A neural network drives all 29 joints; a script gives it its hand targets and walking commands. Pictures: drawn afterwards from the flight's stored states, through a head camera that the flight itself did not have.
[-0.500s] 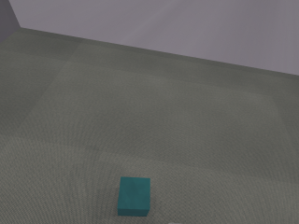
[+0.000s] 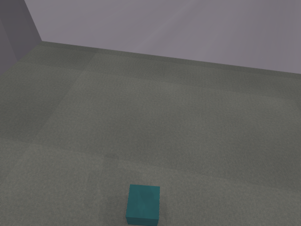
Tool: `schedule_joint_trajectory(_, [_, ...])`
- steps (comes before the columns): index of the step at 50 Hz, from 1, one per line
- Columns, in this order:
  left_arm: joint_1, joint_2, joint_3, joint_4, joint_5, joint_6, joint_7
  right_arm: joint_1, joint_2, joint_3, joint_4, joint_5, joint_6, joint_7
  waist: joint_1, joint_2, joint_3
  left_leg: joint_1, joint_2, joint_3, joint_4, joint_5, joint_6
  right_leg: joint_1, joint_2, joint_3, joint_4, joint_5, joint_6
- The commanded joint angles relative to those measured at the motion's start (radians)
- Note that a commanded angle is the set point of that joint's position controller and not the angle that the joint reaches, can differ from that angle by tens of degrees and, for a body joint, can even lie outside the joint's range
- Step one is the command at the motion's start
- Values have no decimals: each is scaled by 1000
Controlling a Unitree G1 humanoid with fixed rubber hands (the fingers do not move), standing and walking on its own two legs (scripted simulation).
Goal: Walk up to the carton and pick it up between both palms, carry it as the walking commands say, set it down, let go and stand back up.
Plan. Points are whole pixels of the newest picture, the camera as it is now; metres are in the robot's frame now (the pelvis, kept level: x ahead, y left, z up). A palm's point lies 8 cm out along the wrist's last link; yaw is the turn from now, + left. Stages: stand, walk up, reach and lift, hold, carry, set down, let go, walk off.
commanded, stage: walk up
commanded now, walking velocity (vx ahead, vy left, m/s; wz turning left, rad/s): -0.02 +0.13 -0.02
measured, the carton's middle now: (143, 205) +0.37 +0.02 -0.68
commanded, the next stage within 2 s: stand in 0.58 s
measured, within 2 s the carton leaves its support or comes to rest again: neither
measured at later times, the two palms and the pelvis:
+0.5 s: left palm out of the picture +0.00 +0.30 -0.15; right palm out of the picture +0.04 -0.16 -0.13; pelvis -0.01 +0.06 +0.00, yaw +0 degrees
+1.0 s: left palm out of the picture +0.05 +0.28 -0.15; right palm out of the picture +0.05 -0.17 -0.14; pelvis -0.03 +0.06 -0.01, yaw +1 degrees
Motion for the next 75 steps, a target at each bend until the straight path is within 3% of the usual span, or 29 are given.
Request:
schedule_joint_trajectory(1, [140, 247, 76, -5, 4, 9, 27, 33, -99, -32, -42, -10, 10, 2, 46, -113, -51, -182, 34, 8, 142, 74, -18, 100, -322, 290, -96, 352, -163])
schedule_joint_trajectory(2, [137, 234, 76, -5, 9, 11, 32, 25, -90, -34, -54, -14, 17, 6, 51, -185, -53, -203, 19, 5, 254, -141, -21, 58, -375, 327, -126, 347, -209])
schedule_joint_trajectory(3, [131, 216, 72, -3, 18, 9, 32, 10, -77, -34, -70, -18, 23, 11, 56, -201, -46, -220, 30, -29, 374, -262, -22, 9, -398, 335, -155, 299, -237])
schedule_joint_trajectory(4, [87, 205, 65, -8, 22, 5, 30, 19, -55, -30, -78, -13, 24, 14, 33, -187, -35, -191, 57, -73, 372, -276, -18, -54, -371, 290, -166, 220, -217])
schedule_joint_trajectory(5, [-22, 177, 47, -26, 19, 1, 22, 68, -24, -18, -70, 2, 16, 12, -27, -196, -28, -73, 80, -96, 202, -222, -9, -146, -278, 191, -159, 124, -143])
schedule_joint_trajectory(6, [-53, 135, 31, 10, -8, 13, 15, 107, 4, 2, -62, 8, -5, 14, -95, -206, -25, 71, 52, -44, -55, 44, 1, -193, -136, 81, -104, 62, -89])
schedule_joint_trajectory(7, [20, 98, 24, 37, -8, 19, 7, 136, -80, -12, -54, -12, -26, 12, -90, -35, -15, 149, 85, -93, -187, 114, -27, -228, -41, 3, 40, -42, -49])
schedule_joint_trajectory(8, [104, 25, 1, 21, 8, 22, -7, 143, -194, -19, -68, -18, -36, 7, -45, 222, -58, 118, 344, -431, -331, 101, 2, -274, 32, -16, 143, -262, -9])
schedule_joint_trajectory(9, [91, 74, 14, 28, 4, 47, -6, 99, -201, -3, -66, -11, -32, 7, -41, 208, -30, -81, 352, -416, -305, 90, 94, -108, 12, 125, 197, -303, -31])
schedule_joint_trajectory(10, [92, 96, 26, 34, -15, 57, -10, 20, -153, 9, -74, -11, -32, 10, 1, 162, 6, -92, 300, -362, -300, 45, 113, -102, 23, 127, 237, -251, -43])
schedule_joint_trajectory(12, [119, 109, 33, 69, -21, 50, -14, -59, -129, 21, -94, 0, -38, 3, 19, 139, 9, -24, 228, -248, -275, 101, 83, -133, 20, 100, 278, -166, -40])
schedule_joint_trajectory(15, [160, 88, 29, 97, -5, 43, -12, -8, -102, 33, -77, 6, -53, -4, 10, 121, -45, 64, 232, -188, -215, 386, 112, -119, 17, 83, 302, -155, -24])
schedule_joint_trajectory(21, [151, 74, 19, 109, -15, 40, 7, 8, -97, 30, -43, -5, -45, -15, -11, 144, -24, 88, 225, -207, -174, 345, 153, -74, 30, 51, 66, -130, -18])
schedule_joint_trajectory(24, [196, 69, 3, 134, -4, 21, 10, 15, -82, 27, -28, 11, -38, -14, -6, 78, -40, -8, 194, -193, -163, 237, 88, 106, -28, 86, -127, 154, -19])
schedule_joint_trajectory(25, [188, 83, -3, 125, 5, 9, 9, 26, -75, 27, -20, 14, -38, -9, -25, 49, -39, -46, 147, -163, -160, 159, 64, 138, -71, 129, -136, 197, -22])
schedule_joint_trajectory(26, [156, 85, -1, 124, 2, 2, 5, 35, -45, 28, -6, 17, -39, -8, -46, -44, 1, -27, 91, -123, -178, 152, 55, 82, -66, 124, -114, 216, -35])
schedule_joint_trajectory(27, [153, 56, -7, 130, -4, -3, 1, 18, -53, 24, 4, 13, -39, -10, -33, -52, 3, 27, 86, -114, -167, 170, 54, 44, -54, 112, -125, 190, -37])
schedule_joint_trajectory(30, [174, 42, -15, 131, -6, -14, 6, 12, -65, 12, 30, 2, -35, -8, -20, -30, -5, 70, 88, -118, -157, 223, 58, 40, -55, 104, -149, 181, -40])
schedule_joint_trajectory(46, [210, 22, -34, 163, -9, -21, 8, 71, -32, 32, 102, 5, -34, -9, -19, -5, 32, 36, 78, -121, -179, 134, 51, 27, -56, 101, -160, 107, -54])
schedule_joint_trajectory(47, [-623, 54, -58, -519, -107, 20, -2, -750, -100, 85, -595, 123, 2, 8, -48, 15, -186, -170, 0, -135, -8, -170, 75, -223, 45, 112, 43, -213, -92])
schedule_joint_trajectory(48, [-423, 72, -33, -267, -87, 134, 22, -600, -122, 51, -416, 99, 104, -7, -44, -14, -138, -203, 28, -59, 38, -213, 64, -335, 3, 20, 97, -273, -95])
schedule_joint_trajectory(50, [-308, 120, -27, -307, -100, 299, 11, -454, -114, 67, -437, 93, 265, -5, -5, -19, -93, -163, 37, -66, 51, -243, 77, -349, -23, 19, 89, -297, -93])
schedule_joint_trajectory(52, [-191, 113, -37, -271, -122, 498, -11, -306, -91, 80, -383, 113, 462, 0, -26, 4, -65, -181, 27, -47, 55, -246, 82, -376, 9, -1, 93, -253, -108])
schedule_joint_trajectory(54, [-92, 86, -39, -275, -109, 637, -16, -194, -85, 59, -338, 87, 602, 5, -21, 18, -134, -198, 14, -63, 85, -49, 67, -355, 41, 13, 134, -91, -104])
schedule_joint_trajectory(56, [-9, 44, -52, -301, -94, 699, -27, -120, -60, 36, -361, 56, 666, 15, -25, 5, -196, -122, -12, -107, 95, 155, 61, -344, 70, 38, 128, 31, -107])
schedule_joint_trajectory(59, [5, 12, -33, -425, -41, 657, -50, -101, -35, 4, -487, -13, 618, 38, -29, 26, -227, -19, -19, -139, 120, 379, 38, -384, 88, 73, 124, 144, -103])
schedule_joint_trajectory(63, [-87, -14, 9, -576, 6, 536, -53, -217, -26, -42, -635, -45, 495, 58, -9, 29, -257, -117, -10, -124, 207, 326, 26, -446, 85, 77, 222, 105, -90])
schedule_joint_trajectory(69, [-95, -1, 33, -637, -17, 412, -47, -239, -33, -41, -680, -16, 370, 65, -19, 23, -445, -197, -2, -135, 392, 396, 15, -583, 83, 88, 381, 148, -48])
schedule_joint_trajectory(75, [-89, 40, 46, -615, -14, 391, -62, -225, 26, -7, -710, 29, 370, 19, -12, -19, -475, -375, -34, -83, 441, 170, 37, -543, 67, 105, 406, 109, -32])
